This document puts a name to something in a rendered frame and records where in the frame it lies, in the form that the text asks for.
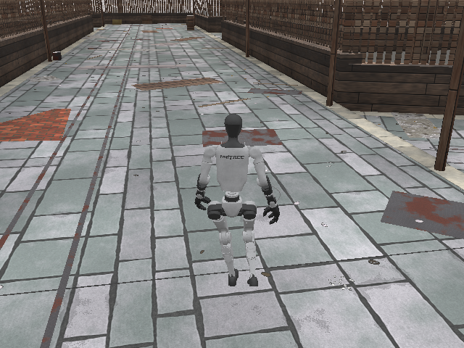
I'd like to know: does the robot right upper arm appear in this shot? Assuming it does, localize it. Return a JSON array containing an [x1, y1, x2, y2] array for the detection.
[[248, 146, 268, 187]]

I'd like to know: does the right robot hand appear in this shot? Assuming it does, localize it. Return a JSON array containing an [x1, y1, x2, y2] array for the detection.
[[263, 205, 280, 224]]

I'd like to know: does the left robot forearm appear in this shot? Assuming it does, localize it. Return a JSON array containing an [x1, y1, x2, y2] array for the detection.
[[196, 173, 207, 199]]

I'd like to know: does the left robot hand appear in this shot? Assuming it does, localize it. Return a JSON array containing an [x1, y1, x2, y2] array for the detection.
[[194, 196, 211, 210]]

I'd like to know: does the humanoid robot torso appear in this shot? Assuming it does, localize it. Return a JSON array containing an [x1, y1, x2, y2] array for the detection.
[[216, 142, 249, 218]]

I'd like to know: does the robot left upper arm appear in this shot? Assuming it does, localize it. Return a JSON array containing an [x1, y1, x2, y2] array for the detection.
[[199, 145, 218, 184]]

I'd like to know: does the left robot foot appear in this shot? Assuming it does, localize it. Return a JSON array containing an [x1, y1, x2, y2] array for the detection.
[[228, 268, 239, 286]]

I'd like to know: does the right robot forearm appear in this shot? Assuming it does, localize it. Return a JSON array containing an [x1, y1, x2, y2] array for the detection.
[[261, 175, 278, 208]]

